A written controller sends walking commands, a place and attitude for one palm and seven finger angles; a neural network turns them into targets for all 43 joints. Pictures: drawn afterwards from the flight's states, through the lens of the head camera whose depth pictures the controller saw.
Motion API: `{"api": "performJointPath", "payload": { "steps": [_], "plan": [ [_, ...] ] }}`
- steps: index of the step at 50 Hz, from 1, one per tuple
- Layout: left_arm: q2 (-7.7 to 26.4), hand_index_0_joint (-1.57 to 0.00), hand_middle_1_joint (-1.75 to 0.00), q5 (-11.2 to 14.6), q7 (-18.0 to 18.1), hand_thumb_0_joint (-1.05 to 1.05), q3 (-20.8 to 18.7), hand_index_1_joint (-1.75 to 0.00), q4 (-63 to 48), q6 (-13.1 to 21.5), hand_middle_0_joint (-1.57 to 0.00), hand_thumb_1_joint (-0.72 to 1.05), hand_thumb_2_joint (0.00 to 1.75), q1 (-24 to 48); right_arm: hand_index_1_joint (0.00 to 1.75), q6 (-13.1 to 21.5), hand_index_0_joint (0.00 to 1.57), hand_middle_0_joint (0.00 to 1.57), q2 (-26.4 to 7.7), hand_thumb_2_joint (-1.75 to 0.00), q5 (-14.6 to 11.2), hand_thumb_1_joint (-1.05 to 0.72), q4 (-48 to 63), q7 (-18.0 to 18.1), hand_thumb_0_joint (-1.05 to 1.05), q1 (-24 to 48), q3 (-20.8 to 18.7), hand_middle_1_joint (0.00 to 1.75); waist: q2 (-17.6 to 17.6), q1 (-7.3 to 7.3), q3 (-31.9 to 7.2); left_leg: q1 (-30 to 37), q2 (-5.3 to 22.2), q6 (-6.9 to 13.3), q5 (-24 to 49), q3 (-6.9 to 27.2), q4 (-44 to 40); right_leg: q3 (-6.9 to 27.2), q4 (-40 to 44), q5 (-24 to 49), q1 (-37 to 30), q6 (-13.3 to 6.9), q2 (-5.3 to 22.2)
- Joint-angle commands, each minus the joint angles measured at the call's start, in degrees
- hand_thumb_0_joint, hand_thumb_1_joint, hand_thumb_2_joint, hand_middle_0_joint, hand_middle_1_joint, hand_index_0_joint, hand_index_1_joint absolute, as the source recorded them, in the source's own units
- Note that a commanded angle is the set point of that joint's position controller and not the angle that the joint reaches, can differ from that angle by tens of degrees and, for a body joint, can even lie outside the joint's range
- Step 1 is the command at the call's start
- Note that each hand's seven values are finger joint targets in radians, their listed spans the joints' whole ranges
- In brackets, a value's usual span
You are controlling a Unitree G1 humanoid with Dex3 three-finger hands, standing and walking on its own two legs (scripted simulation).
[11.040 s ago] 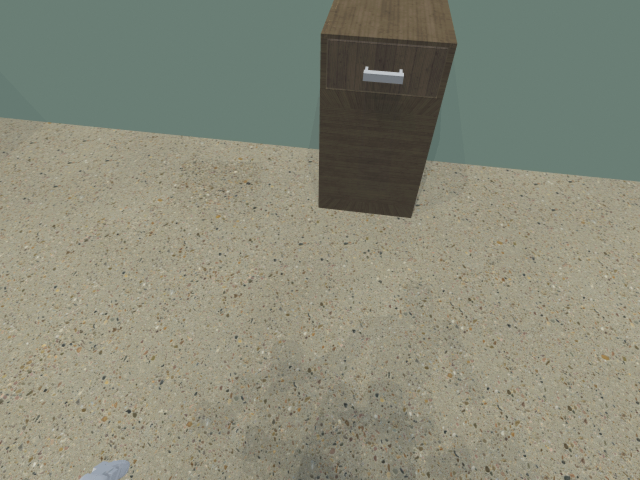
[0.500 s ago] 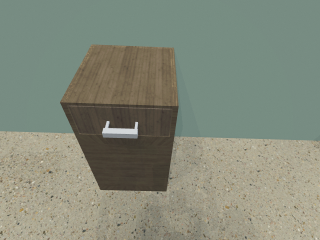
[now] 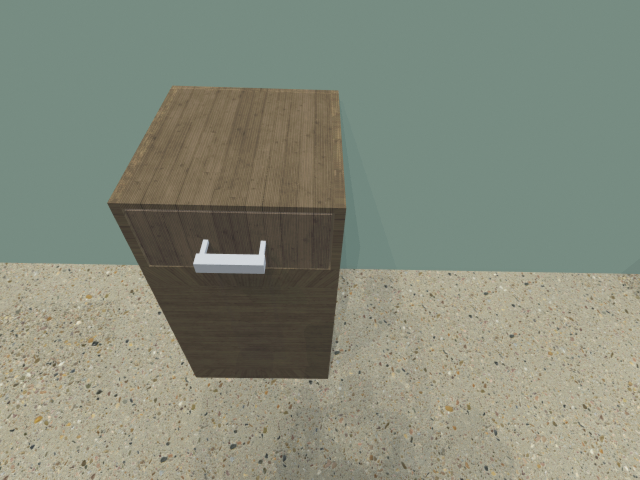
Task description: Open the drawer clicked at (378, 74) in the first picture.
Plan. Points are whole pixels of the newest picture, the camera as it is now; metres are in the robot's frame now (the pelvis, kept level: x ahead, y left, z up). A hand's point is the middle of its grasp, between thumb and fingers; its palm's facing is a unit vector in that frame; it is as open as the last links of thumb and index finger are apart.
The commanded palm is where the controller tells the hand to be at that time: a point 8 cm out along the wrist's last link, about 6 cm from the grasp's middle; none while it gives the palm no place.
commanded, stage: look again from close up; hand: left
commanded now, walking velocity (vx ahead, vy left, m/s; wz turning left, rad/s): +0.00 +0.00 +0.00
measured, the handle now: (232, 254) +0.52 +0.20 -0.10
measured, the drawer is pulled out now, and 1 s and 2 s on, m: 0.00 0.00 0.00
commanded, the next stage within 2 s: raise the hand with hooked fingers in 0.40 s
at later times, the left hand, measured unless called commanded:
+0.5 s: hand out of the picture -0.01 +0.15 -0.18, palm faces +0.04 -0.99 -0.15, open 7.4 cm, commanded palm +0.11 +0.20 -0.07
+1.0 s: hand (188, 458) +0.17 +0.18 -0.07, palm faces -0.02 -0.11 -0.99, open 9.0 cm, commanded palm +0.17 +0.19 +0.00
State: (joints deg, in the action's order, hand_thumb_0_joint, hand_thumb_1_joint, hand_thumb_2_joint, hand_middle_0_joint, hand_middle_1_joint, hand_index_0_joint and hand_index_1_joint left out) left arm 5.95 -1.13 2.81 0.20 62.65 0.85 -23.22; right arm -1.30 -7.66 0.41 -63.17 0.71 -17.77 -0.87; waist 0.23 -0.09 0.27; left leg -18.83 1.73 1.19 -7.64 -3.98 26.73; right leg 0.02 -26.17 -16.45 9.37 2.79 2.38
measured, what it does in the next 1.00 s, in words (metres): lowers itself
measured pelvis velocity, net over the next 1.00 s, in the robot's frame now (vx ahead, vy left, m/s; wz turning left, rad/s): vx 0.00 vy -0.05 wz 0.00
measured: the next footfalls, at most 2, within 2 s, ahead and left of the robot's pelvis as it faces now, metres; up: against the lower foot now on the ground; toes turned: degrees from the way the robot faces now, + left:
none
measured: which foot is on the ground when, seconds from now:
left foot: down 0.00-1.00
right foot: down 0.00-1.00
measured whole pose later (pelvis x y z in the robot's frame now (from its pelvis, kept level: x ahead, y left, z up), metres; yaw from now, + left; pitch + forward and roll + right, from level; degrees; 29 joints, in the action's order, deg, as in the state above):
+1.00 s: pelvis +0.00 -0.05 -0.06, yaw +0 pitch +10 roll +1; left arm 18.0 -64.0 28.1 6.0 0.4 1.7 -27.5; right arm -3.5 -13.6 4.1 -27.7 -1.3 -2.0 -2.3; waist 0.0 7.0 -8.1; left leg -43.2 4.4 -2.0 -18.8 -2.6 52.1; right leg -0.4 -57.2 -31.6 35.7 -1.3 0.7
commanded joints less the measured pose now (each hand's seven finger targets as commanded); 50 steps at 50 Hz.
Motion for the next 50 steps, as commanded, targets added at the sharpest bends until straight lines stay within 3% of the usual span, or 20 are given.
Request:
{"api": "performJointPath", "payload": {
  "steps": [1,24,25,26,27,28,29,30,31,33,34,36,37,38,40,43,45,46,48,50],
  "plan": [
    [4.7,-0.20,-0.30,-0.1,0.1,0.00,-0.9,-0.30,-0.8,0.3,-0.20,0.90,0.90,-6.2,0.30,1.0,0.20,0.20,-5.6,-0.90,0.2,-0.90,1.8,0.2,0.00,-3.0,-1.1,0.30,-0.5,0.06,4.8,4.6,4.0,-0.3,-9.2,6.4,-6.7,2.5,6.7,-0.9,8.3,-3.5,2.1],
    [5.0,-0.20,-0.30,-0.1,0.1,0.00,-1.0,-0.30,-0.9,0.2,-0.20,0.90,0.90,-4.7,0.30,1.3,0.20,0.20,-5.8,-0.90,0.0,-0.90,1.6,0.4,0.00,-2.2,-0.8,0.30,-0.8,0.04,4.0,7.2,4.3,-0.1,-3.2,5.2,-5.4,2.0,6.3,4.6,5.8,-3.4,2.3],
    [8.2,-0.20,-0.30,-1.0,1.6,0.00,-0.7,-0.30,-0.6,1.4,-0.20,0.90,0.90,-3.5,0.30,2.5,0.20,0.20,-7.9,-0.90,0.0,-0.90,5.9,0.0,0.00,3.8,-0.7,0.30,-1.5,1.41,7.7,3.2,4.6,-1.5,0.2,4.2,5.3,5.6,8.4,11.5,8.5,-3.8,4.3],
    [20.4,-0.20,-0.32,-4.8,2.6,0.00,5.7,-0.32,-92.8,10.9,-0.20,0.88,0.89,39.8,0.30,10.5,0.20,0.20,-15.3,-0.90,-4.3,-0.90,27.3,2.9,0.00,2.5,-0.2,0.30,14.4,-5.08,-21.4,21.5,-0.5,1.4,3.3,1.5,-2.3,0.1,-1.7,9.2,7.7,-5.6,-1.9],
    [19.1,-0.20,-0.33,-5.8,7.9,0.00,-0.6,-0.33,-75.8,6.6,-0.20,0.85,0.88,15.7,0.30,16.5,0.20,0.20,-12.1,-0.90,-3.5,-0.90,21.9,5.8,0.00,7.2,0.1,0.30,19.2,1.11,-21.1,23.2,2.7,0.0,0.0,4.1,-3.1,-4.4,-8.4,0.5,10.2,-5.8,-1.9],
    [10.6,-0.21,-0.34,-5.7,10.4,0.00,4.3,-0.34,-70.3,-1.8,-0.21,0.83,0.87,-0.6,0.30,19.6,0.20,0.20,-9.9,-0.90,-4.9,-0.90,22.3,5.8,0.00,7.3,-0.8,0.30,13.1,-0.35,-11.2,12.7,2.9,-1.0,-12.5,6.8,-6.9,-5.4,-10.5,-6.8,16.2,-4.5,-2.8],
    [2.1,-0.21,-0.36,-7.9,10.8,0.00,11.2,-0.36,-66.6,-4.4,-0.21,0.81,0.86,-3.9,0.30,20.8,0.20,0.20,-8.5,-0.90,-5.9,-0.90,21.9,5.9,0.00,6.5,-0.3,0.30,9.2,-0.90,-6.2,7.5,1.9,-0.2,-15.7,6.2,-5.1,-5.1,-9.9,-4.5,16.0,-4.2,-2.4],
    [4.0,-0.21,-0.37,-11.1,12.2,0.00,12.6,-0.37,-74.7,-3.8,-0.21,0.78,0.85,1.5,0.30,22.3,0.20,0.20,-10.6,-0.90,-5.2,-0.90,25.4,5.7,0.00,7.3,-0.9,0.30,8.0,-1.59,-1.4,2.6,0.8,-0.1,-17.9,6.7,-3.1,-4.7,-7.4,-3.5,17.1,-4.1,-2.2],
    [7.4,-0.21,-0.39,-17.4,14.4,0.00,12.2,-0.39,-73.6,-3.9,-0.21,0.76,0.84,0.5,0.30,22.6,0.20,0.20,-12.5,-0.90,-3.4,-0.90,25.8,5.5,0.00,7.8,-1.1,0.30,3.1,-2.86,-2.3,0.9,0.8,0.3,-18.2,7.2,-0.7,-4.3,-7.2,-4.9,20.2,-4.2,-2.7],
    [6.0,-0.21,-0.42,-29.9,17.6,0.00,15.1,-0.42,-70.1,-4.8,-0.21,0.71,0.82,-2.0,0.30,21.2,0.20,0.20,-12.9,-0.90,-1.1,-0.90,30.1,4.1,0.00,7.7,-1.7,0.30,-2.6,-3.10,-5.0,-1.8,-0.3,0.1,-14.8,7.7,4.6,-4.7,-9.9,-6.3,25.0,-4.4,-3.5],
    [7.5,-0.22,-0.43,-37.4,19.4,0.00,13.4,-0.43,-66.5,-5.4,-0.22,0.69,0.81,-5.2,0.30,19.6,0.20,0.20,-13.0,-0.90,0.4,-0.90,31.7,3.4,0.00,8.6,-2.5,0.30,-4.8,-1.09,-6.6,-4.1,-0.5,-0.4,-13.4,7.1,6.6,-5.2,-11.0,-7.8,26.8,-4.8,-4.0],
    [7.0,-0.22,-0.47,-48.5,21.8,0.00,12.7,-0.47,-60.3,-5.5,-0.22,0.64,0.79,-14.5,0.30,14.4,0.20,0.20,-12.9,-0.90,2.4,-0.90,35.4,1.4,0.00,12.8,-3.5,0.30,-10.9,2.76,-5.1,-8.6,-1.3,-0.7,-9.9,5.4,10.0,-3.1,-11.0,-10.0,29.1,-5.9,-4.9],
    [7.8,-0.22,-0.48,-52.1,22.2,0.00,11.2,-0.48,-59.4,-5.1,-0.22,0.62,0.78,-17.6,0.30,11.2,0.20,0.20,-12.7,-0.90,2.9,-0.90,36.8,0.4,0.00,14.5,-3.7,0.30,-12.5,4.53,-5.8,-10.0,-1.7,-0.7,-7.9,4.6,11.7,-1.7,-11.4,-8.2,28.3,-6.5,-4.7],
    [10.9,-0.22,-0.50,-55.4,22.4,0.00,7.5,-0.50,-58.4,-4.3,-0.22,0.60,0.77,-18.7,0.30,8.3,0.20,0.20,-12.0,-0.90,2.5,-0.90,37.2,-0.7,0.00,15.7,-3.8,0.30,-13.3,6.74,-7.0,-11.5,-2.0,-0.8,-4.9,3.9,12.8,1.0,-12.2,-3.9,26.4,-7.2,-4.4],
    [15.2,-0.22,-0.53,-59.3,23.4,0.00,3.2,-0.53,-62.4,-2.1,-0.22,0.55,0.75,-14.9,0.30,4.0,0.20,0.20,-11.1,-0.90,2.3,-0.90,39.9,-1.8,0.00,17.8,-3.2,0.30,-11.0,8.39,-10.5,-13.1,-2.2,-1.0,-2.7,2.5,14.8,1.6,-16.2,1.9,25.1,-7.2,-3.9],
    [21.1,-0.23,-0.57,-63.5,26.6,0.00,-2.0,-0.57,-70.9,-0.2,-0.23,0.48,0.72,-7.3,0.30,0.6,0.20,0.20,-10.2,-0.90,2.6,-0.90,42.4,-2.3,0.00,18.4,-3.0,0.30,-2.0,9.03,-15.7,-9.5,-2.9,-1.1,-0.2,1.9,17.9,4.4,-18.3,2.8,27.2,-7.6,-4.5],
    [21.3,-0.23,-0.60,-64.8,28.9,0.00,-2.7,-0.60,-75.7,-0.1,-0.23,0.43,0.70,0.5,0.30,-0.6,0.20,0.20,-10.2,-0.90,3.3,-0.90,43.6,-2.5,0.00,18.5,-3.1,0.30,4.1,7.16,-18.8,-4.8,-2.9,-0.8,0.6,2.3,21.0,5.8,-18.6,-0.2,32.0,-7.5,-4.5],
    [21.9,-0.24,-0.62,-65.0,29.5,0.00,-3.1,-0.62,-77.8,0.4,-0.24,0.41,0.69,4.1,0.30,-0.9,0.20,0.20,-10.2,-0.90,3.7,-0.90,43.5,-2.5,0.00,18.4,-3.2,0.30,4.6,6.02,-19.6,-3.1,-2.7,-0.6,0.5,3.0,22.8,6.6,-18.6,-1.2,34.6,-7.4,-4.3],
    [23.2,-0.24,-0.64,-63.3,29.7,0.00,-3.8,-0.64,-81.8,1.0,-0.24,0.36,0.67,12.0,0.30,-1.1,0.20,0.20,-10.1,-0.90,4.4,-0.90,42.7,-1.8,0.00,18.9,-3.4,0.30,2.4,3.17,-19.3,-3.5,-2.9,0.2,-2.4,3.8,25.5,7.7,-17.0,-2.5,35.8,-6.6,-3.5],
    [23.0,-0.24,-0.68,-60.4,28.4,0.00,-3.7,-0.68,-80.2,1.9,-0.24,0.32,0.65,13.1,0.30,-0.1,0.20,0.20,-10.4,-0.90,4.2,-0.90,41.9,-0.8,0.00,19.2,-3.2,0.30,1.8,1.61,-16.7,-4.7,-3.4,0.9,-4.7,3.5,26.3,7.8,-14.9,-2.0,34.3,-5.9,-3.0]
  ]
}}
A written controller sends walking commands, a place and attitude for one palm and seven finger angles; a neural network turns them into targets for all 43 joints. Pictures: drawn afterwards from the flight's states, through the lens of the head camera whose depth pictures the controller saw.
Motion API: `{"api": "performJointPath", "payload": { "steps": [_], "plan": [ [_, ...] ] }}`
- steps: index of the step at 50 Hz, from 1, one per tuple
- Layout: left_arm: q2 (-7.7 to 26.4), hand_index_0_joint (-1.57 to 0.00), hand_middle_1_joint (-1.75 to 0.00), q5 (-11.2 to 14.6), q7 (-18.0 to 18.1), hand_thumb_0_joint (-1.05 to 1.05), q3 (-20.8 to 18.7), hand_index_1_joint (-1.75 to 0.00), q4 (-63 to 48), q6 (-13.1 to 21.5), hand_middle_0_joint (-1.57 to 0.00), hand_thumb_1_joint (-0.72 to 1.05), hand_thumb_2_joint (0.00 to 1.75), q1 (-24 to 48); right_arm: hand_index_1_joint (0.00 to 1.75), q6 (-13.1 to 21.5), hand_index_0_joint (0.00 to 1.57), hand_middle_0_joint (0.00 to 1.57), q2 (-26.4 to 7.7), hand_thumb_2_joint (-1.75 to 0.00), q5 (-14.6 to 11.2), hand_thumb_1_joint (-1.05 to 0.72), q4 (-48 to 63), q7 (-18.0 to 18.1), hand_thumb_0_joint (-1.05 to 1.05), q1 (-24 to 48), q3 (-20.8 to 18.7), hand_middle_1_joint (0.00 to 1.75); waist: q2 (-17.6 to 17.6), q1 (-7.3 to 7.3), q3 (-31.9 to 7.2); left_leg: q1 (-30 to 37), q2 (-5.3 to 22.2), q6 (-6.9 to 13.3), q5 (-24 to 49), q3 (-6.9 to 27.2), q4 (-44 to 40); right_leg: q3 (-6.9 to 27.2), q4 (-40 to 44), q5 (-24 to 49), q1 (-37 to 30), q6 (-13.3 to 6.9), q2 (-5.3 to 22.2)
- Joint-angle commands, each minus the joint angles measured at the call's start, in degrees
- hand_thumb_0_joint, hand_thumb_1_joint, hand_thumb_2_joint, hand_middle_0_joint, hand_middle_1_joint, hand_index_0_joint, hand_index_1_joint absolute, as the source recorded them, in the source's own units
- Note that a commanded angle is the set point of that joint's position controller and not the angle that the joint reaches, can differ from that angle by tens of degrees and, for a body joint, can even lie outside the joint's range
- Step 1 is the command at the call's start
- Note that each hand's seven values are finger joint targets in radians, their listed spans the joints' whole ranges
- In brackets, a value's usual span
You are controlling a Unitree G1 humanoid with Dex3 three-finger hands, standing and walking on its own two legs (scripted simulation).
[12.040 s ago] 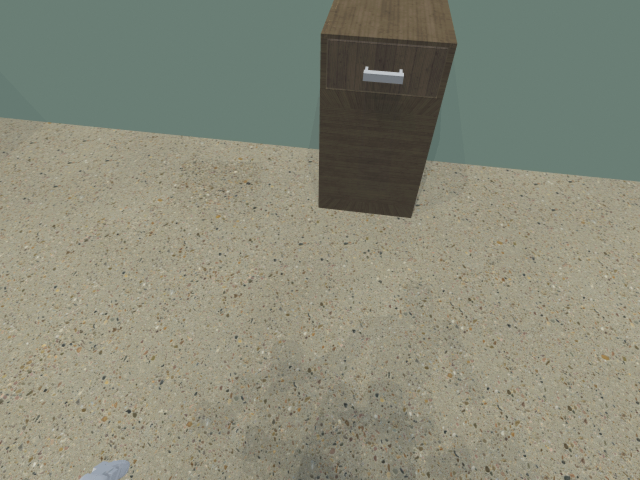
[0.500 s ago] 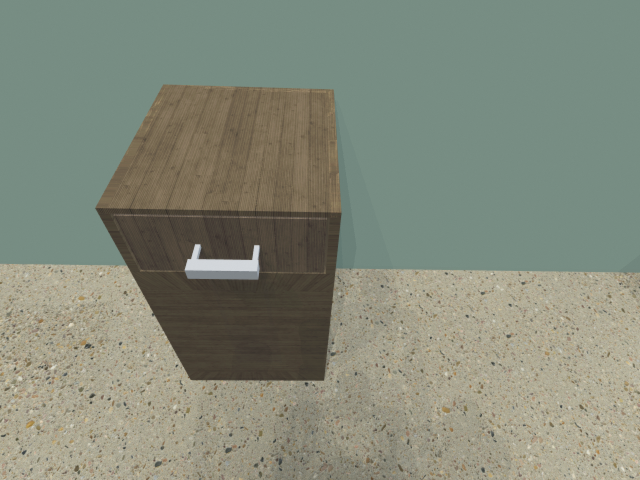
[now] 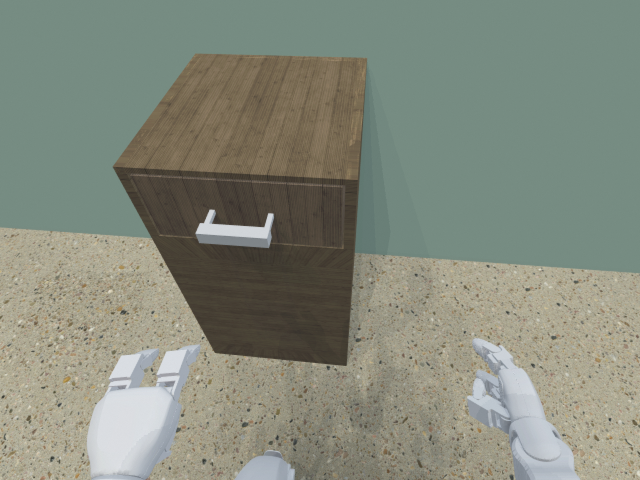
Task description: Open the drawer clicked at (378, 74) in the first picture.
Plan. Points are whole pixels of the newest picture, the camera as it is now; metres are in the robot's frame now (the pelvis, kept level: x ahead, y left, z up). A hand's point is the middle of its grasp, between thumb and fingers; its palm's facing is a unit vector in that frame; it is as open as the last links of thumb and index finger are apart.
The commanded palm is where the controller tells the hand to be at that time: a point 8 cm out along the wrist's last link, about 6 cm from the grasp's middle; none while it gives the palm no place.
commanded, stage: raise the hand with hooked fingers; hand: left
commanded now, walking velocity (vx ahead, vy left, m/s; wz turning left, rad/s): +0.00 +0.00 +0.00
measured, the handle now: (237, 226) +0.52 +0.25 -0.05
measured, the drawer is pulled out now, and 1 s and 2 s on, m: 0.00 0.00 0.00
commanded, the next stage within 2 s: move the hooked fingers above the handle in 1.40 s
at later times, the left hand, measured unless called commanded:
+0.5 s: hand (152, 320) +0.26 +0.26 +0.06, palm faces +0.08 -0.10 -0.99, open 12.0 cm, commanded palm +0.24 +0.25 +0.12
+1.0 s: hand (132, 253) +0.31 +0.28 +0.12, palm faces +0.07 -0.10 -0.99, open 13.8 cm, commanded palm +0.29 +0.28 +0.18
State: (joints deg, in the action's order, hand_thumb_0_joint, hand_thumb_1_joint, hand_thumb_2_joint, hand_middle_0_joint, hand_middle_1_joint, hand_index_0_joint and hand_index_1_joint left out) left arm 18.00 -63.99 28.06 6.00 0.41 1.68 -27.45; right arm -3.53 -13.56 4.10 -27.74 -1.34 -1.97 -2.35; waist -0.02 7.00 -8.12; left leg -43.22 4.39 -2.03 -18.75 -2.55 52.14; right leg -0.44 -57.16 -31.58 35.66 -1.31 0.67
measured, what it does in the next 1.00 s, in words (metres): stands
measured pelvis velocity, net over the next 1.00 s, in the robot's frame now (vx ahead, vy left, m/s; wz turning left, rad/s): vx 0.02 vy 0.04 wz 0.02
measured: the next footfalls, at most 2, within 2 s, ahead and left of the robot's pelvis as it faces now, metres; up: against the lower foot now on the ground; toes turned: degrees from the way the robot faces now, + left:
none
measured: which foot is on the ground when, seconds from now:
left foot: down 0.00-1.00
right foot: down 0.00-1.00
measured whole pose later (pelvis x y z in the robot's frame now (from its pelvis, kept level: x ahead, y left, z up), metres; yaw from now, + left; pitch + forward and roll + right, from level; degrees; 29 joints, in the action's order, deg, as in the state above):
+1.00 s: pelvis +0.02 +0.04 +0.05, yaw +1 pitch +3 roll +0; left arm 25.8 -53.8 5.9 4.3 4.0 -4.3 3.9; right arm -5.7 -12.0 -0.1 -34.7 1.7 -5.6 0.3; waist 4.0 4.2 -2.3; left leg -24.7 1.5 0.3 -12.6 -2.2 34.5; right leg -1.4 -34.5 -22.4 14.9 1.7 2.6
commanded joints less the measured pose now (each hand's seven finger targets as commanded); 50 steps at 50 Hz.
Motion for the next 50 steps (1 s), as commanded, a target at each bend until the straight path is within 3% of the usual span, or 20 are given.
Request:
{"api": "performJointPath", "payload": {
  "steps": [1,4,7,10,11,13,16,18,19,20,22,23,24,26,33,34,38,39,43,50],
  "plan": [
    [10.6,-0.24,-0.69,3.9,2.0,0.00,-8.6,-0.69,-17.7,1.3,-0.24,0.29,0.64,17.7,0.30,2.6,0.20,0.20,-4.5,-0.90,0.4,-0.90,6.1,1.6,0.00,3.3,-1.6,0.30,1.0,-5.98,-8.1,18.8,-6.1,4.4,6.1,2.1,0.6,7.8,16.2,14.4,6.7,-1.5,-1.3],
    [8.9,-0.25,-0.74,6.3,-2.3,0.00,-5.9,-0.74,-14.3,0.6,-0.25,0.22,0.61,16.3,0.30,3.5,0.20,0.20,-4.6,-0.90,-0.3,-0.90,4.7,2.5,0.00,3.3,-1.1,0.30,0.2,-6.32,-6.0,17.1,-5.9,4.7,5.7,1.9,-1.8,6.1,17.4,18.1,2.8,-0.7,-1.2],
    [11.8,-0.25,-0.78,7.2,-6.7,0.00,-8.0,-0.78,-11.0,-0.7,-0.25,0.15,0.58,13.1,0.30,3.1,0.20,0.20,-4.6,-0.90,-0.5,-0.90,3.4,2.9,0.00,2.7,-0.7,0.30,-5.2,-4.47,-7.0,15.5,-6.1,4.5,8.0,1.1,-4.5,5.8,18.3,24.6,-3.2,0.3,-0.8],
    [14.9,-0.26,-0.82,7.5,-9.2,0.00,-11.2,-0.82,-12.1,-0.4,-0.26,0.08,0.55,12.0,0.30,2.6,0.20,0.20,-4.7,-0.90,-0.7,-0.90,3.0,2.9,0.00,2.9,-0.4,0.30,-3.4,-2.78,-8.4,16.4,-6.2,4.1,10.3,0.8,-6.8,5.6,18.2,29.9,-7.7,0.4,-0.5],
    [14.3,-0.26,-0.84,7.8,-9.4,0.00,-11.1,-0.84,-11.6,-0.1,-0.26,0.06,0.54,10.4,0.30,2.5,0.20,0.20,-4.4,-0.90,-0.7,-0.90,3.0,3.0,0.00,2.5,-0.5,0.30,-3.0,-2.77,-7.7,16.5,-6.1,4.2,10.8,0.5,-7.2,5.1,18.4,31.5,-8.8,0.5,-0.3],
    [17.4,-0.26,-0.87,7.6,-8.9,0.00,-15.2,-0.87,-11.4,1.0,-0.26,0.01,0.52,11.2,0.30,2.4,0.20,0.20,-4.4,-0.90,-0.6,-0.90,2.4,2.9,0.00,2.5,-0.6,0.30,-3.1,-1.96,-8.0,16.5,-6.1,4.0,11.1,0.5,-8.1,4.8,18.8,31.4,-9.6,0.4,-0.5],
    [15.2,-0.27,-0.92,8.3,-7.1,0.00,-14.4,-0.92,-12.4,2.6,-0.27,-0.06,0.49,12.5,0.30,2.5,0.20,0.20,-4.1,-0.90,-0.9,-0.90,2.0,2.8,0.00,1.0,-1.4,0.30,-0.9,-2.80,-7.9,18.1,-6.0,4.0,12.2,0.3,-8.6,3.3,18.6,32.8,-9.8,0.4,-0.6],
    [17.2,-0.27,-0.94,8.0,-5.6,0.00,-16.8,-0.94,-13.8,3.1,-0.27,-0.10,0.47,14.8,0.30,2.6,0.20,0.20,-4.4,-0.90,-0.7,-0.90,1.7,2.6,0.00,1.1,-1.9,0.30,-1.2,-2.45,-10.4,19.2,-6.2,3.9,13.7,0.2,-8.5,3.2,18.3,33.4,-10.2,0.3,-0.8],
    [15.1,-0.27,-0.96,8.2,-5.1,0.00,-14.9,-0.96,-13.7,2.8,-0.27,-0.13,0.46,14.3,0.30,2.7,0.20,0.20,-4.4,-0.90,-0.9,-0.90,1.7,2.5,0.00,0.4,-2.3,0.30,0.0,-3.02,-9.9,19.9,-6.1,3.9,14.1,0.0,-8.8,2.2,18.1,33.6,-9.9,0.2,-0.8],
    [15.1,-0.27,-0.98,8.4,-4.7,0.00,-15.1,-0.98,-14.5,2.6,-0.27,-0.15,0.45,15.8,0.30,2.6,0.20,0.20,-4.8,-0.90,-0.9,-0.90,1.4,2.3,0.00,0.1,-2.6,0.30,0.1,-3.25,-11.7,21.4,-6.1,3.9,15.2,-0.1,-8.7,1.8,18.0,34.3,-9.7,0.3,-0.9],
    [14.6,-0.28,-1.00,9.1,-4.9,0.00,-14.1,-1.00,-13.7,1.1,-0.28,-0.20,0.43,15.9,0.30,2.6,0.20,0.20,-5.2,-0.90,-1.4,-0.90,1.0,2.2,0.00,-0.2,-3.0,0.30,-0.5,-3.53,-11.3,22.1,-6.0,4.0,16.3,-0.5,-9.3,1.1,18.3,36.3,-10.5,0.5,-1.0],
    [14.6,-0.28,-1.02,9.1,-5.3,0.00,-14.0,-1.02,-12.9,0.0,-0.28,-0.22,0.42,16.5,0.30,2.6,0.20,0.20,-5.3,-0.90,-1.6,-0.90,1.2,2.1,0.00,0.2,-2.9,0.30,-3.0,-3.68,-10.7,21.9,-6.0,4.0,16.4,-0.2,-9.5,1.1,18.7,35.8,-10.5,0.5,-1.3],
    [13.0,-0.28,-1.03,9.4,-5.9,0.00,-11.6,-1.03,-12.8,-0.9,-0.28,-0.24,0.41,17.1,0.30,2.6,0.20,0.20,-5.5,-0.90,-2.0,-0.90,1.1,2.3,0.00,0.0,-3.1,0.30,-3.0,-4.12,-9.1,22.2,-5.9,4.2,15.7,-0.5,-10.3,0.5,19.2,35.2,-10.5,0.6,-1.1],
    [13.9,-0.29,-1.07,9.4,-7.3,0.00,-11.0,-1.07,-13.6,-2.4,-0.29,-0.29,0.39,19.1,0.30,2.4,0.20,0.20,-5.8,-0.90,-2.3,-0.90,1.1,2.5,0.00,0.2,-3.1,0.30,-0.3,-3.61,-9.7,24.4,-5.8,4.1,16.9,-0.5,-11.7,0.0,19.7,34.2,-11.3,0.4,-1.4],
    [17.2,-0.30,-1.17,8.2,-11.3,0.00,-11.6,-1.17,-13.9,-4.8,-0.30,-0.45,0.32,28.9,0.30,1.5,0.20,0.20,-5.9,-0.90,-2.8,-0.90,1.1,3.0,0.00,1.1,-2.1,0.30,1.7,-3.14,-9.7,30.5,-5.0,3.9,19.6,0.4,-15.5,-1.9,22.2,28.4,-12.0,-0.1,-2.2],
    [16.1,-0.30,-1.18,8.3,-11.8,0.00,-10.4,-1.18,-14.0,-5.1,-0.30,-0.48,0.31,29.6,0.30,1.5,0.20,0.20,-5.7,-0.90,-3.0,-0.90,1.2,3.0,0.00,1.0,-2.1,0.30,3.2,-3.28,-9.5,31.3,-4.9,3.8,20.0,0.3,-16.0,-2.1,22.4,28.6,-12.3,-0.2,-2.2],
    [17.3,-0.30,-1.20,8.6,-14.2,0.00,-10.6,-1.20,-10.8,-6.5,-0.30,-0.50,0.30,34.1,0.30,0.7,0.20,0.20,-5.9,-0.90,-3.4,-0.90,1.0,2.8,0.00,1.1,-1.5,0.30,2.4,-3.38,-8.2,32.5,-4.7,3.4,19.9,0.7,-18.3,-2.7,24.3,26.7,-13.4,-0.2,-2.6],
    [16.1,-0.30,-1.20,8.7,-14.9,0.00,-9.0,-1.20,-10.5,-6.8,-0.30,-0.50,0.30,35.6,0.30,0.5,0.20,0.20,-5.6,-0.90,-3.7,-0.90,1.2,2.8,0.00,1.2,-1.3,0.30,3.3,-3.63,-7.3,32.9,-4.8,3.5,19.1,0.8,-18.8,-2.8,24.8,25.8,-13.2,-0.2,-2.6],
    [17.6,-0.30,-1.20,9.1,-17.9,0.00,-8.7,-1.20,-9.0,-6.9,-0.30,-0.50,0.30,41.4,0.30,0.0,0.20,0.20,-5.8,-0.90,-3.8,-0.90,1.1,3.2,0.00,1.4,-0.8,0.30,2.2,-4.02,-7.3,34.3,-4.8,3.4,17.9,1.0,-20.5,-2.8,26.7,24.1,-14.5,-0.2,-2.8],
    [20.2,-0.30,-1.20,10.0,-21.2,0.00,-9.3,-1.20,-7.5,-4.2,-0.30,-0.50,0.30,50.0,0.30,-0.1,0.20,0.20,-5.9,-0.90,-4.1,-0.90,0.5,3.8,0.00,0.9,-0.4,0.30,4.2,-4.21,-6.9,36.3,-5.0,3.4,15.7,1.9,-22.7,-2.9,28.9,21.4,-15.1,-0.4,-2.9]
  ]
}}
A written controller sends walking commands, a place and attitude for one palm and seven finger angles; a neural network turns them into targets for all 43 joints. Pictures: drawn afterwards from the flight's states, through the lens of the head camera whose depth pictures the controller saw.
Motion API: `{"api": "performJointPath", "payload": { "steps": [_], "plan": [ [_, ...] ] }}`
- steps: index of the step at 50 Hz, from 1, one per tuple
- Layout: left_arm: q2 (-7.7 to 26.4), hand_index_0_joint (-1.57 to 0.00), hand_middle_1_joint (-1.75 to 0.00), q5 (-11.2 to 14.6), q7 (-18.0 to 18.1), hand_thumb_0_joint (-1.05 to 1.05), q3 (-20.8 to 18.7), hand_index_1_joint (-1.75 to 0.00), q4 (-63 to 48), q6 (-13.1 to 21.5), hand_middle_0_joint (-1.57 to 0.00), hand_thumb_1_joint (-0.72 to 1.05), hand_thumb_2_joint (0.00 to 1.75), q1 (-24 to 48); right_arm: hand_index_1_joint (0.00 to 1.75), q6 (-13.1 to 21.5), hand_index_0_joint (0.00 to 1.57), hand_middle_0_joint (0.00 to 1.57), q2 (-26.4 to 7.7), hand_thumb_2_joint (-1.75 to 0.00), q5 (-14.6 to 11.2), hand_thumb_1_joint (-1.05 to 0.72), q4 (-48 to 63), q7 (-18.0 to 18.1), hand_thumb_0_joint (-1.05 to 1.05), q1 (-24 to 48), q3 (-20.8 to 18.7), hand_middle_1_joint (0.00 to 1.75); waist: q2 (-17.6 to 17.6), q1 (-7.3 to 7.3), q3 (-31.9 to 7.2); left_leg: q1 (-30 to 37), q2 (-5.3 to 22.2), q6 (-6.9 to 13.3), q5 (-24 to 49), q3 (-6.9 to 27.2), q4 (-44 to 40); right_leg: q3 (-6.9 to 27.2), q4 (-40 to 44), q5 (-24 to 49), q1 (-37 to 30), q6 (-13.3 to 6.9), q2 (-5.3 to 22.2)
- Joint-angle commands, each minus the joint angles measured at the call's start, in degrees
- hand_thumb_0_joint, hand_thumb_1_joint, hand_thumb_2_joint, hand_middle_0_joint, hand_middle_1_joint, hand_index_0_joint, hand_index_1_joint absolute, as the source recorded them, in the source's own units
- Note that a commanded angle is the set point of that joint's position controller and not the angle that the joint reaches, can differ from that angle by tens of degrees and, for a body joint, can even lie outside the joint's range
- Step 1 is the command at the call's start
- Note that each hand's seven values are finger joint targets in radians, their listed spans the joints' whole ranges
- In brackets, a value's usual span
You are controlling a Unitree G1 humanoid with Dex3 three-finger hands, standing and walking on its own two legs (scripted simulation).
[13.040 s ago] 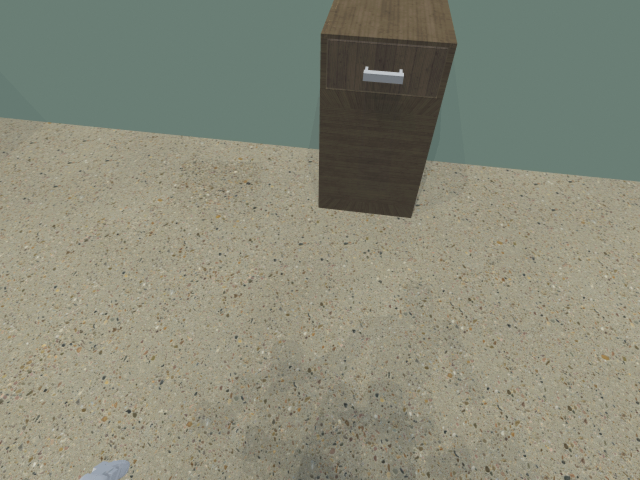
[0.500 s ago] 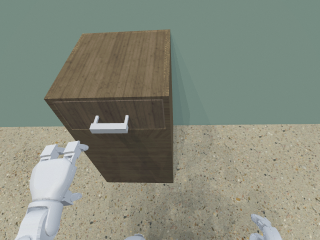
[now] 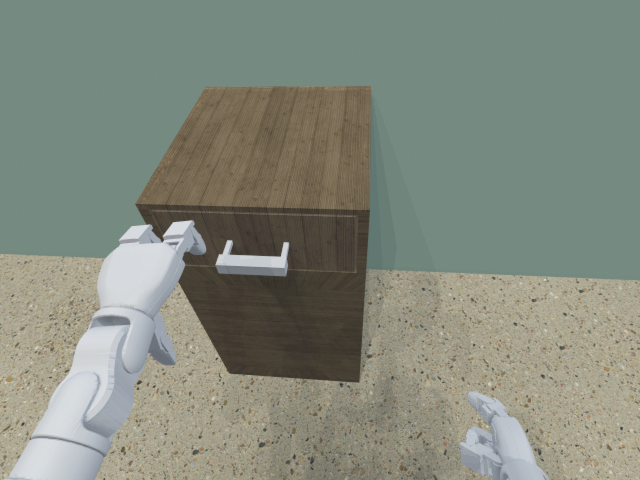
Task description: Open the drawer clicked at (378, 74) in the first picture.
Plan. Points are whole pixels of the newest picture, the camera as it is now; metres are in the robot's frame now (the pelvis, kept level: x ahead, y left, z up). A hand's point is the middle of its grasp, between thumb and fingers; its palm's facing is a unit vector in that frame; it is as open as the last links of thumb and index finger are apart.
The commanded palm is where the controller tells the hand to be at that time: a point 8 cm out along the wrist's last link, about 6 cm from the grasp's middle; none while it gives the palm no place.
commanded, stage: raise the hand with hooked fingers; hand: left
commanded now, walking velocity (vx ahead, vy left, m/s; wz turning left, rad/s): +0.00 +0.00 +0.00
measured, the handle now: (254, 255) +0.51 +0.20 -0.09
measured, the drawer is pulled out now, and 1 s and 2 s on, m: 0.00 0.00 0.00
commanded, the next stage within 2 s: move the hooked fingers above the handle in 0.40 s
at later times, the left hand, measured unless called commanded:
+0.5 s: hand (171, 299) +0.29 +0.23 +0.08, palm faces +0.07 -0.11 -0.99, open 13.9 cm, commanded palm +0.27 +0.23 +0.14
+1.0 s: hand (201, 286) +0.34 +0.22 +0.04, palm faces +0.01 -0.10 -0.99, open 13.9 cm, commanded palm +0.32 +0.22 +0.10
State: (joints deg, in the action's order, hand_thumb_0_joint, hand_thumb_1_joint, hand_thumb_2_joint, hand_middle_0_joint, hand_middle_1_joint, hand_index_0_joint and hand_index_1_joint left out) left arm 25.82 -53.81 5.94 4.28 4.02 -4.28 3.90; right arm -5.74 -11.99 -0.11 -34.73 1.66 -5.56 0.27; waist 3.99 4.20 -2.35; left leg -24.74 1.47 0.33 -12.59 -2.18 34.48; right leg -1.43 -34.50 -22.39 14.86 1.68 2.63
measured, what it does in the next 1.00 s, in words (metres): stands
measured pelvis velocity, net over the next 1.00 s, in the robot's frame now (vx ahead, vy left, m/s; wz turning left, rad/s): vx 0.00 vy -0.01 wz -0.01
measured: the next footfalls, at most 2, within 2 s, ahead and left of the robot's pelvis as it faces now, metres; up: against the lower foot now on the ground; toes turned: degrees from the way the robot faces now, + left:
none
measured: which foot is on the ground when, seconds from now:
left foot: down 0.00-1.00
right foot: down 0.00-1.00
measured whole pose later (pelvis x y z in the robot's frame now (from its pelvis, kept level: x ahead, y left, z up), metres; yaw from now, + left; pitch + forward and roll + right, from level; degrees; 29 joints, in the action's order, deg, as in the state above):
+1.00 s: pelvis +0.00 -0.01 -0.01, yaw -1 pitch +6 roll +0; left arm 24.5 -55.5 10.5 4.3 19.6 1.6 12.6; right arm -5.6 -13.7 -0.8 -38.3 1.9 -10.4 -2.8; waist 3.4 2.0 -3.6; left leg -30.0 2.6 -0.5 -12.9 -1.9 36.8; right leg -1.3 -38.1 -23.4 20.8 0.7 1.5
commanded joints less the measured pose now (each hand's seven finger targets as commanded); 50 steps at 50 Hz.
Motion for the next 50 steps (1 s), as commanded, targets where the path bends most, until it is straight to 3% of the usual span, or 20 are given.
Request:
{"api": "performJointPath", "payload": {
  "steps": [1,3,7,13,15,18,24,29,32,33,35,37,46,48,50],
  "plan": [
    [11.8,-0.30,-1.20,0.1,0.5,0.00,-7.5,-1.20,-9.1,1.9,-0.30,-0.50,0.30,16.6,0.30,2.1,0.20,0.20,-7.5,-0.90,0.1,-0.90,7.6,0.7,0.00,4.2,-3.0,0.30,-0.5,-1.02,-11.6,17.2,-2.2,1.1,9.5,1.4,-5.3,-2.0,6.5,12.3,5.6,-3.4,-4.9],
    [12.2,-0.30,-1.20,1.0,0.0,0.00,-8.9,-1.20,-8.3,2.4,-0.30,-0.50,0.30,13.3,0.30,2.0,0.20,0.20,-7.9,-0.90,0.1,-0.90,7.7,0.4,0.00,3.8,-3.3,0.30,-2.0,-0.22,-12.3,16.7,-2.1,1.0,10.0,1.0,-5.9,-2.0,7.0,12.7,3.7,-3.3,-4.8],
    [11.1,-0.30,-1.20,1.3,-0.1,0.00,-7.8,-1.20,-10.3,3.8,-0.30,-0.50,0.30,12.8,0.30,1.9,0.20,0.20,-8.1,-0.90,-0.1,-0.90,8.1,-0.2,0.00,3.9,-3.5,0.30,-2.5,-0.56,-11.7,16.4,-2.1,1.2,9.6,0.8,-6.1,-1.9,7.4,12.9,4.5,-3.0,-4.7],
    [14.3,-0.30,-1.20,0.9,3.2,0.00,-11.1,-1.20,-12.0,5.8,-0.30,-0.50,0.30,14.9,0.30,2.6,0.20,0.20,-8.4,-0.90,0.0,-0.90,7.2,0.0,0.00,3.0,-4.2,0.30,-1.9,-0.41,-13.1,16.2,-2.3,1.3,8.4,0.7,-6.0,-1.5,7.7,11.2,4.1,-3.1,-4.6],
    [13.2,-0.30,-1.20,0.9,4.2,0.00,-10.1,-1.20,-12.0,6.0,-0.30,-0.50,0.30,15.6,0.30,2.9,0.20,0.20,-8.2,-0.90,-0.3,-0.90,6.7,0.0,0.00,3.0,-4.4,0.30,-0.4,-0.75,-12.6,16.7,-2.3,1.4,8.0,0.5,-5.7,-1.4,7.6,11.1,5.3,-3.1,-4.7],
    [13.9,-0.30,-1.20,1.0,4.9,0.00,-10.9,-1.20,-10.0,5.1,-0.30,-0.50,0.30,15.0,0.30,3.1,0.20,0.20,-8.4,-0.90,-0.5,-0.90,6.4,0.1,0.00,2.9,-4.6,0.30,-1.5,-0.43,-12.9,15.9,-2.4,1.4,7.5,0.3,-6.1,-1.2,8.0,10.8,4.3,-3.0,-4.6],
    [11.6,-0.30,-1.20,1.6,3.2,0.00,-7.6,-1.20,-8.4,3.5,-0.30,-0.50,0.30,14.3,0.30,3.2,0.20,0.20,-8.5,-0.90,-1.0,-0.90,6.6,0.2,0.00,4.0,-4.1,0.30,-3.0,-0.96,-10.5,14.9,-2.6,1.6,5.6,-0.4,-6.5,-0.7,8.9,10.2,4.5,-2.5,-4.1],
    [12.4,-0.30,-1.20,1.0,2.5,0.00,-8.0,-1.20,-4.6,4.4,-0.30,-0.50,0.30,16.6,0.30,3.2,0.20,0.20,-8.6,-0.90,-0.9,-0.90,5.9,0.8,0.00,3.1,-3.9,0.30,-4.6,-1.45,-9.0,13.9,-2.8,1.8,4.9,-0.7,-5.9,-0.4,8.9,10.0,5.7,-2.4,-4.1],
    [12.5,-0.30,-1.20,0.7,2.8,0.00,-8.3,-1.20,-3.4,5.8,-0.30,-0.50,0.30,18.4,0.30,3.3,0.20,0.20,-8.3,-0.90,-0.7,-0.90,5.7,1.0,0.00,2.4,-4.1,0.30,-4.6,-1.29,-10.4,14.1,-3.0,1.9,5.9,-0.6,-5.0,-0.5,8.0,11.4,5.9,-2.5,-4.1],
    [14.0,-0.30,-1.20,0.6,3.1,0.00,-9.5,-1.20,-2.9,6.3,-0.30,-0.50,0.30,19.7,0.30,3.2,0.20,0.20,-8.5,-0.90,-0.7,-0.90,5.4,1.2,0.00,2.1,-4.2,0.30,-4.0,-1.31,-10.7,13.6,-3.0,1.8,5.8,-0.6,-4.8,-0.3,8.0,11.1,5.7,-2.5,-4.1],
    [11.9,-0.30,-1.20,-0.1,3.9,0.00,-7.5,-1.20,-2.3,7.1,-0.30,-0.50,0.30,22.9,0.30,3.3,0.20,0.20,-8.2,-0.90,-0.6,-0.90,5.0,1.1,0.00,1.7,-4.4,0.30,-2.4,-2.08,-11.1,14.0,-3.0,1.8,5.9,-0.5,-3.9,-0.5,7.0,11.1,7.6,-2.7,-4.3],
    [11.7,-0.30,-1.20,-0.3,4.7,0.00,-7.6,-1.20,-1.8,7.6,-0.30,-0.50,0.30,23.2,0.30,3.4,0.20,0.20,-8.2,-0.90,-0.4,-0.90,4.9,1.0,0.00,1.1,-4.8,0.30,-2.0,-1.96,-13.2,14.4,-2.9,1.8,7.5,-0.4,-3.0,-0.5,6.0,12.7,7.9,-2.8,-4.4],
    [9.6,-0.30,-1.20,-1.6,6.7,0.00,-5.7,-1.20,3.9,5.8,-0.30,-0.50,0.30,25.6,0.30,2.4,0.20,0.20,-8.6,-0.90,-0.4,-0.90,4.2,0.6,0.00,-1.4,-5.5,0.30,-2.4,-2.67,-16.5,12.3,-2.7,1.8,10.1,-0.3,-0.1,-0.9,2.7,16.1,9.5,-3.1,-4.8],
    [12.0,-0.30,-1.20,-2.1,7.2,0.00,-7.9,-1.20,4.3,5.8,-0.30,-0.50,0.30,26.1,0.30,2.1,0.20,0.20,-9.1,-0.90,-0.2,-0.90,4.0,0.6,0.00,-1.8,-5.7,0.30,-3.6,-2.35,-18.2,11.9,-2.6,1.8,11.4,-0.2,0.5,-0.8,2.0,17.4,8.8,-3.2,-5.0],
    [10.9,-0.30,-1.20,-2.1,7.4,0.00,-7.0,-1.20,5.0,5.8,-0.30,-0.50,0.30,26.9,0.30,1.8,0.20,0.20,-9.0,-0.90,-0.3,-0.90,3.9,0.5,0.00,-2.3,-5.8,0.30,-3.9,-2.88,-18.1,11.4,-2.5,1.8,11.8,-0.3,1.1,-0.9,1.3,18.3,9.7,-3.1,-5.0]
  ]
}}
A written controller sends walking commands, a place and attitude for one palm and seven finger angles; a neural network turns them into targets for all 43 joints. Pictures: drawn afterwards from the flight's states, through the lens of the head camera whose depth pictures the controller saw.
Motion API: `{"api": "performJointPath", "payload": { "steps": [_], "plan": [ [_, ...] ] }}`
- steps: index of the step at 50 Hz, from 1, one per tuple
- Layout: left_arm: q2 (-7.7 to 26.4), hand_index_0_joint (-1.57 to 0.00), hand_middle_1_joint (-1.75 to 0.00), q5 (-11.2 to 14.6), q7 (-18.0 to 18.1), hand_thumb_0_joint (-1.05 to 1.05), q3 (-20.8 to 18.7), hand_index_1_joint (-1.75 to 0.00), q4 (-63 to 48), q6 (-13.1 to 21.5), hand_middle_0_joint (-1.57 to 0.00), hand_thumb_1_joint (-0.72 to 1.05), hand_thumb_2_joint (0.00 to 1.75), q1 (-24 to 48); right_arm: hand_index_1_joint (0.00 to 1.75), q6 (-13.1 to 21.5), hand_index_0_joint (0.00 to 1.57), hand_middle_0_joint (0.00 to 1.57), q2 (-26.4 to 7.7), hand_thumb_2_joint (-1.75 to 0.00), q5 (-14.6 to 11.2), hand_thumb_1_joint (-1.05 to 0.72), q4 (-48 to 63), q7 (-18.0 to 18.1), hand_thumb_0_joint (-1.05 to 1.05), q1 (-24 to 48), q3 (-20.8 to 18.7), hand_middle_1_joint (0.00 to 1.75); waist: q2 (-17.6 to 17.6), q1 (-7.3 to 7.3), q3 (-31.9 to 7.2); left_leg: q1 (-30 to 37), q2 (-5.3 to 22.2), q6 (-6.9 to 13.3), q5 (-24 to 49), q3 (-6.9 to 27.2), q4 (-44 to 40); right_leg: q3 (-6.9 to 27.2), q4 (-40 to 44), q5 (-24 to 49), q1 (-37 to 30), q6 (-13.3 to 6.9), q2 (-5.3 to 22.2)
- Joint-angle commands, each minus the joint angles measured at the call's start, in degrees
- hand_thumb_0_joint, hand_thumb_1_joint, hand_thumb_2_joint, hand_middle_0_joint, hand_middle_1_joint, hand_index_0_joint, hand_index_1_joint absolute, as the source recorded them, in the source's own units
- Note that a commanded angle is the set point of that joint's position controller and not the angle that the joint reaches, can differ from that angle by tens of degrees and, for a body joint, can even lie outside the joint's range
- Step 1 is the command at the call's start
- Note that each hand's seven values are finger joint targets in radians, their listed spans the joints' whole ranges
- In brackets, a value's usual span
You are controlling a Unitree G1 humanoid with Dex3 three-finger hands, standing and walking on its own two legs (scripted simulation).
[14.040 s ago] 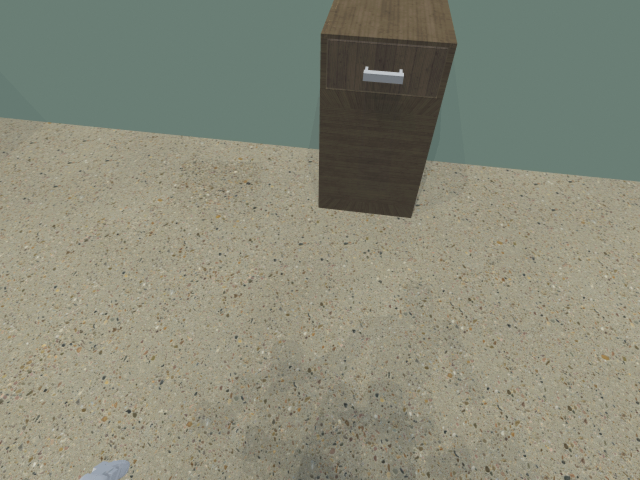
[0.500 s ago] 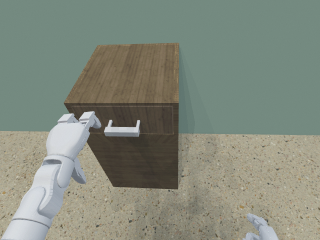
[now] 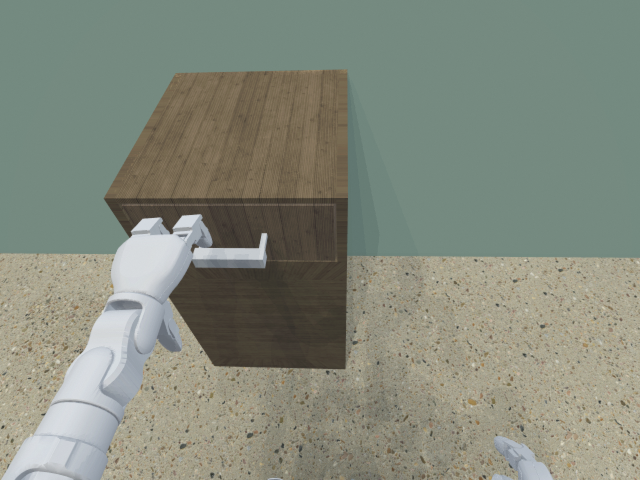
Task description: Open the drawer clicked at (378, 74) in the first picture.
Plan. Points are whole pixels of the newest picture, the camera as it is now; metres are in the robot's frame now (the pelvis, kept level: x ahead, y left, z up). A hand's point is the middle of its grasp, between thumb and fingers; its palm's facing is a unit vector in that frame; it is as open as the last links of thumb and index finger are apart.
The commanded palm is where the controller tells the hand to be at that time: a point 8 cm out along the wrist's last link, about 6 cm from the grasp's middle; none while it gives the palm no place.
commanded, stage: move the hooked fingers above the handle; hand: left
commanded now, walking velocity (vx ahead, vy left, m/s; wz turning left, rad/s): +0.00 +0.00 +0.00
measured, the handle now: (232, 248) +0.51 +0.22 -0.08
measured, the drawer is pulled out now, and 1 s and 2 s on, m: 0.00 0.00 0.00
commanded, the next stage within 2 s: lower the fingers behind the handle in 1.70 s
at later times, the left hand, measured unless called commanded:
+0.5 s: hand (202, 265) +0.40 +0.22 +0.01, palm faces -0.01 -0.07 -1.00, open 13.9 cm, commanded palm +0.38 +0.22 +0.07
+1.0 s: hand (220, 255) +0.45 +0.21 -0.03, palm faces -0.04 -0.04 -1.00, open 13.9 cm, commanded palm +0.43 +0.21 +0.03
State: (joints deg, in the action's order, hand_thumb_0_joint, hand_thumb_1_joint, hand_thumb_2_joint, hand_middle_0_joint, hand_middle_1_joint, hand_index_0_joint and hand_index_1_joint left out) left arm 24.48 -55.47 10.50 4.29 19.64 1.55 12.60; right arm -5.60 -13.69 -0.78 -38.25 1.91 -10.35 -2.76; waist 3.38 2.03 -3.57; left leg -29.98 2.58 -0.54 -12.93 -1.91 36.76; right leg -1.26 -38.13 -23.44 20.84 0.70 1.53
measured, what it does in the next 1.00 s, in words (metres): stands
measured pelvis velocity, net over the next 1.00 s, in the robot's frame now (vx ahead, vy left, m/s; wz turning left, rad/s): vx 0.00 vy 0.00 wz -0.03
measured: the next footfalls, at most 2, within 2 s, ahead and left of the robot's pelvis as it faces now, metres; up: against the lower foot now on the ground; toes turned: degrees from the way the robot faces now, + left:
none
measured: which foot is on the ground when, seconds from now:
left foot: down 0.00-1.00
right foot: down 0.00-1.00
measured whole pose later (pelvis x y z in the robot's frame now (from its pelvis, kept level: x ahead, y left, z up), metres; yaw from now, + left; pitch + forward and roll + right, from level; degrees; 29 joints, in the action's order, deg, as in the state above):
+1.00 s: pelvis +0.00 +0.00 -0.03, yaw -2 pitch +18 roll -1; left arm 24.0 -62.4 21.2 1.5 53.8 1.8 36.1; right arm -6.9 -13.7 0.2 -41.1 1.7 -17.8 -4.7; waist 2.9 -4.5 -8.7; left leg -49.5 4.5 -0.5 -18.1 -1.9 49.9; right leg -0.3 -50.5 -28.1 40.2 0.6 -0.1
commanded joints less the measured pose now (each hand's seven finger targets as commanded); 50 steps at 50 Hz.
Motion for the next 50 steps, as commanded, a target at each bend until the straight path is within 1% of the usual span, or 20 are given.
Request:
{"api": "performJointPath", "payload": {
  "steps": [1,3,6,8,11,13,16,20,23,27,30,33,35,37,40,41,43,44,49,50],
  "plan": [
    [11.7,-0.30,-1.20,-0.4,3.1,0.00,-6.8,-1.20,-10.3,-0.1,-0.30,-0.50,0.30,17.1,0.30,1.7,0.20,0.20,-7.1,-0.90,0.3,-0.90,7.8,0.2,0.00,2.2,-3.0,0.30,-1.6,-0.44,-16.7,16.7,-3.6,2.8,12.2,-0.7,-1.0,-1.0,4.8,19.2,3.9,-2.2,-3.9],
    [13.7,-0.30,-1.20,-1.0,3.7,0.00,-8.5,-1.20,-9.0,-0.1,-0.30,-0.50,0.30,18.2,0.30,1.4,0.20,0.20,-7.4,-0.90,0.5,-0.90,7.3,0.4,0.00,1.7,-3.1,0.30,-2.6,-0.45,-17.2,16.1,-3.5,2.7,12.4,-0.7,-0.5,-1.0,4.4,19.0,4.0,-2.3,-4.0],
    [11.1,-0.30,-1.20,-1.1,4.3,0.00,-6.4,-1.20,-8.3,-0.1,-0.30,-0.50,0.30,19.0,0.30,1.2,0.20,0.20,-7.3,-0.90,0.3,-0.90,7.3,0.2,0.00,0.9,-3.4,0.30,-1.9,-1.16,-17.7,15.9,-3.4,2.8,12.8,-0.8,0.2,-1.0,3.6,19.7,5.3,-2.3,-4.1],
    [12.7,-0.30,-1.20,-1.5,4.7,0.00,-7.8,-1.20,-6.9,-0.3,-0.30,-0.50,0.30,19.2,0.30,1.0,0.20,0.20,-7.5,-0.90,0.5,-0.90,7.1,0.2,0.00,0.4,-3.5,0.30,-2.8,-1.10,-18.0,15.3,-3.3,2.7,13.2,-0.6,0.7,-1.1,3.3,19.5,5.3,-2.4,-4.3],
    [10.0,-0.30,-1.20,-1.6,5.2,0.00,-5.6,-1.20,-5.5,-0.5,-0.30,-0.50,0.30,19.9,0.30,0.9,0.20,0.20,-7.4,-0.90,0.4,-0.90,7.0,0.1,0.00,-0.6,-3.8,0.30,-2.6,-1.81,-17.9,15.0,-3.3,2.8,12.7,-0.6,1.3,-1.2,2.7,19.3,7.0,-2.3,-4.4],
    [12.2,-0.30,-1.20,-2.2,5.6,0.00,-7.0,-1.20,-3.0,-0.5,-0.30,-0.50,0.30,22.9,0.30,0.7,0.20,0.20,-7.7,-0.90,0.5,-0.90,6.3,0.4,0.00,-1.1,-3.7,0.30,-4.0,-2.31,-17.2,13.8,-3.1,2.8,11.1,-0.6,1.5,-1.1,2.8,17.5,7.7,-2.2,-4.4],
    [10.4,-0.30,-1.20,-2.8,6.2,0.00,-4.8,-1.20,-0.7,-0.3,-0.30,-0.50,0.30,27.6,0.30,0.7,0.20,0.20,-7.5,-0.90,0.4,-0.90,6.0,0.6,0.00,-2.1,-3.8,0.30,-1.5,-3.20,-17.0,13.8,-3.2,2.8,9.9,-0.5,2.1,-1.2,2.2,15.9,10.4,-2.4,-4.4],
    [11.1,-0.30,-1.20,-3.7,7.2,0.00,-5.1,-1.20,2.7,0.6,-0.30,-0.50,0.30,32.7,0.30,0.8,0.20,0.20,-7.7,-0.90,0.6,-0.90,5.2,0.8,0.00,-3.7,-4.1,0.30,-1.7,-3.67,-20.4,13.6,-3.1,2.9,10.2,-0.4,3.7,-0.9,1.0,16.1,11.5,-2.4,-4.4],
    [12.8,-0.30,-1.20,-4.0,7.8,0.00,-7.2,-1.20,7.1,0.6,-0.30,-0.50,0.30,31.8,0.30,0.3,0.20,0.20,-7.8,-0.90,0.8,-0.90,5.0,0.7,0.00,-4.5,-4.1,0.30,-2.2,-3.24,-21.2,11.4,-3.3,2.8,11.0,-0.5,4.5,-0.9,0.1,17.4,10.8,-2.5,-4.5],
    [11.1,-0.30,-1.20,-4.7,8.5,0.00,-5.9,-1.20,10.1,0.4,-0.30,-0.50,0.30,32.5,0.30,0.0,0.20,0.20,-7.8,-0.90,0.8,-0.90,5.0,0.3,0.00,-5.6,-4.3,0.30,-1.5,-3.25,-22.4,10.6,-3.1,2.7,12.3,-0.9,5.7,-0.8,-1.0,19.2,12.0,-2.6,-4.7],
    [11.1,-0.30,-1.20,-4.8,8.9,0.00,-5.6,-1.20,13.3,0.2,-0.30,-0.50,0.30,34.8,0.30,-0.3,0.20,0.20,-8.0,-0.90,0.6,-0.90,4.7,0.4,0.00,-6.4,-4.3,0.30,-3.4,-4.50,-20.1,8.2,-3.0,3.0,9.9,-0.9,5.9,-0.7,-0.6,17.6,13.3,-2.3,-4.7],
    [11.1,-0.30,-1.20,-5.3,9.4,0.00,-5.0,-1.20,13.9,0.9,-0.30,-0.50,0.30,39.7,0.30,-0.3,0.20,0.20,-8.0,-0.90,0.9,-0.90,4.2,0.6,0.00,-7.5,-4.4,0.30,-3.5,-5.58,-21.8,7.9,-3.0,3.1,9.9,-0.7,6.9,-0.6,-1.2,17.2,14.1,-2.3,-4.6],
    [13.4,-0.30,-1.20,-5.7,10.1,0.00,-6.8,-1.20,14.5,1.7,-0.30,-0.50,0.30,40.4,0.30,-0.2,0.20,0.20,-8.2,-0.90,0.9,-0.90,3.8,0.7,0.00,-8.3,-4.6,0.30,-1.5,-5.17,-23.6,7.9,-3.0,3.1,9.8,-0.7,7.6,-0.3,-2.0,17.1,14.8,-2.3,-4.7],
    [11.5,-0.30,-1.20,-6.0,11.0,0.00,-5.6,-1.20,14.8,2.3,-0.30,-0.50,0.30,41.4,0.30,-0.1,0.20,0.20,-7.8,-0.90,1.0,-0.90,3.4,0.6,0.00,-8.9,-4.9,0.30,-0.6,-5.73,-24.6,8.0,-2.9,3.0,10.4,-0.5,8.5,-0.5,-2.8,17.1,16.3,-2.4,-4.9],
    [11.4,-0.30,-1.20,-6.1,12.3,0.00,-6.2,-1.20,18.2,1.9,-0.30,-0.50,0.30,41.0,0.30,0.0,0.20,0.20,-8.0,-0.90,1.3,-0.90,2.6,0.3,0.00,-9.9,-5.1,0.30,-0.9,-5.85,-24.6,6.8,-2.8,3.0,11.3,-0.7,9.6,-0.5,-3.4,18.3,17.0,-2.4,-5.0],
    [12.9,-0.30,-1.20,-6.5,12.7,0.00,-7.5,-1.20,18.9,1.7,-0.30,-0.50,0.30,41.3,0.30,-0.2,0.20,0.20,-8.1,-0.90,1.3,-0.90,2.4,0.2,0.00,-10.2,-5.1,0.30,-1.6,-5.63,-25.5,6.1,-2.7,3.0,11.2,-0.7,9.8,-0.5,-3.8,18.2,17.0,-2.4,-5.0],
    [11.5,-0.30,-1.20,-6.5,13.1,0.00,-6.2,-1.20,21.4,0.5,-0.30,-0.50,0.30,42.7,0.30,-0.2,0.20,0.20,-8.1,-0.90,1.4,-0.90,2.2,0.1,0.00,-10.6,-5.0,0.30,-2.0,-6.50,-24.6,4.5,-2.7,3.0,10.7,-0.6,10.1,-0.7,-4.0,17.8,17.7,-2.4,-5.1],
    [12.7,-0.30,-1.20,-6.8,13.2,0.00,-7.0,-1.20,22.7,0.2,-0.30,-0.50,0.30,42.9,0.30,-0.2,0.20,0.20,-8.4,-0.90,1.2,-0.90,2.0,0.1,0.00,-11.1,-5.0,0.30,-3.1,-6.45,-24.6,3.9,-2.6,3.1,10.1,-0.8,10.2,-0.5,-4.0,17.4,18.1,-2.2,-5.2],
    [14.8,-0.30,-1.20,-7.4,13.0,0.00,-7.6,-1.20,23.8,0.2,-0.30,-0.50,0.30,47.3,0.30,0.0,0.20,0.20,-8.6,-0.90,1.4,-0.90,1.4,0.4,0.00,-12.6,-5.1,0.30,-0.8,-7.03,-28.0,3.9,-2.5,3.1,11.1,-0.8,11.6,-0.1,-5.2,18.4,18.9,-2.2,-5.3],
    [13.0,-0.30,-1.20,-7.2,12.8,0.00,-6.4,-1.20,24.8,0.1,-0.30,-0.50,0.30,46.3,0.30,0.1,0.20,0.20,-8.5,-0.90,1.5,-0.90,1.4,0.4,0.00,-12.8,-5.1,0.30,-0.9,-7.38,-27.2,3.6,-2.5,3.1,11.2,-0.7,12.0,-0.3,-5.4,18.4,19.5,-2.3,-5.4]
  ]
}}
